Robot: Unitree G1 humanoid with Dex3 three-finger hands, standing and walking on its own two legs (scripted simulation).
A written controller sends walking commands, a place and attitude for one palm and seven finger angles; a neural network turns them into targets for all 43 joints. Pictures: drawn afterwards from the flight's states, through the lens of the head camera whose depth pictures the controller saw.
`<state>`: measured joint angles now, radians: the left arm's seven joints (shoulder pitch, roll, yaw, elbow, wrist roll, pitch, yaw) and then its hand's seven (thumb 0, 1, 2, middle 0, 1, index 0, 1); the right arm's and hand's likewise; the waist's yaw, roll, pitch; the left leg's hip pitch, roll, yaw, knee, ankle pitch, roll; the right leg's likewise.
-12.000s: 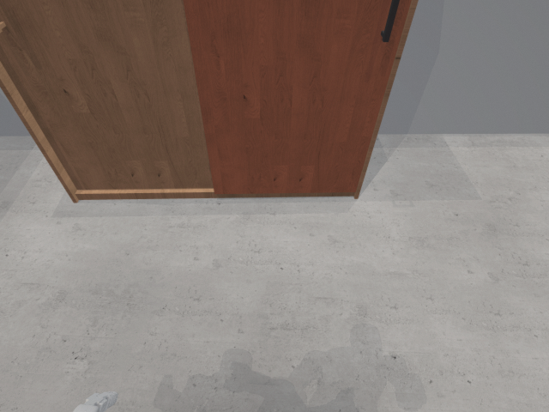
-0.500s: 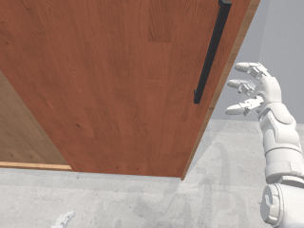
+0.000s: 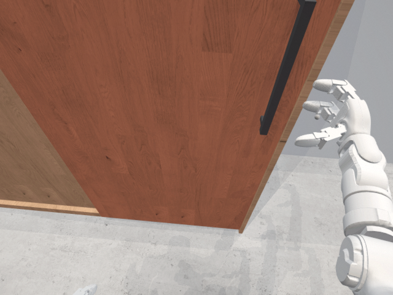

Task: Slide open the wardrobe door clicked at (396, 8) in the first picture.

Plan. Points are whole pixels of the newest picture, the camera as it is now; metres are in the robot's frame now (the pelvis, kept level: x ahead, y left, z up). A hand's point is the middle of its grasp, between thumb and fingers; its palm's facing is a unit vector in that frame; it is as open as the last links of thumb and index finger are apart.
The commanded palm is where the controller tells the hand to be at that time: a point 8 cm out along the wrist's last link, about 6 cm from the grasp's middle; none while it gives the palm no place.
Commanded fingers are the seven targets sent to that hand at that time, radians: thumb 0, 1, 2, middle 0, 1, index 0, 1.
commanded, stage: move the hooked fingers beside the handle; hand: right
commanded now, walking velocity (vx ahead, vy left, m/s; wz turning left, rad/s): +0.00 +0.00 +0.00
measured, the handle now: (279, 76) +0.52 -0.10 +0.19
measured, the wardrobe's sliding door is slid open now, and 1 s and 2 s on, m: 0.00 0.00 0.00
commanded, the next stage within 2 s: feel for the door with the fingertips in 0.78 s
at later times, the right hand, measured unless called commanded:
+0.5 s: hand (309, 113) +0.44 -0.15 +0.17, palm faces -0.03 +1.00 -0.01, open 14.0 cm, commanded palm +0.41 -0.21 +0.16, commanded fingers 0.00 0.50 -0.30 0.30 1.20 0.30 1.20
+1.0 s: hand (306, 112) +0.45 -0.15 +0.17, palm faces -0.04 +1.00 -0.01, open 14.0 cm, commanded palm +0.42 -0.20 +0.16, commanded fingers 0.00 0.50 -0.30 0.30 1.20 0.30 1.20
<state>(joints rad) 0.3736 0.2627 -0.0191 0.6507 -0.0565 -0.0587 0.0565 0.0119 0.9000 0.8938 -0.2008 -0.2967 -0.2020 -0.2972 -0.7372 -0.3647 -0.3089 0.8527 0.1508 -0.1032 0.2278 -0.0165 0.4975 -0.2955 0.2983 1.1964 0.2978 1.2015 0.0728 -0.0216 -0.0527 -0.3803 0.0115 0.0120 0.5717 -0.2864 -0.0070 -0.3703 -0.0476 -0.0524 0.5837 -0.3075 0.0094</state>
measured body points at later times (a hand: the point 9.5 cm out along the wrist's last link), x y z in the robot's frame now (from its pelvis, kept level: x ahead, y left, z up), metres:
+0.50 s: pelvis -0.01 +0.00 +0.00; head +0.01 +0.01 +0.45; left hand +0.08 +0.26 -0.11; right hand +0.44 -0.21 +0.17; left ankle +0.00 +0.12 -0.73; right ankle -0.01 -0.13 -0.73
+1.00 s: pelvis -0.01 +0.00 +0.00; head +0.02 +0.01 +0.45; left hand +0.07 +0.26 -0.11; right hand +0.44 -0.20 +0.17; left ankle +0.00 +0.12 -0.73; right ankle -0.01 -0.13 -0.73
